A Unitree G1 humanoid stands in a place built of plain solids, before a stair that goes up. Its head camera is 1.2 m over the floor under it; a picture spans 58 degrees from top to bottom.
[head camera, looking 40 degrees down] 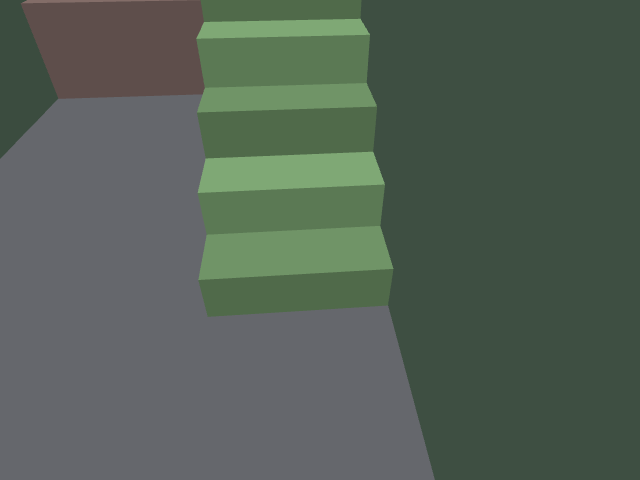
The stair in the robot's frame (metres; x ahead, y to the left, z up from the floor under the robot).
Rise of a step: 0.19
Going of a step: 0.24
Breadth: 0.65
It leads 5 degrees to the left of straight ahead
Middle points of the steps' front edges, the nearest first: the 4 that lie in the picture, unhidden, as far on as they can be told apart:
1.03 0.08 0.19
1.27 0.10 0.37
1.50 0.11 0.56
1.73 0.13 0.74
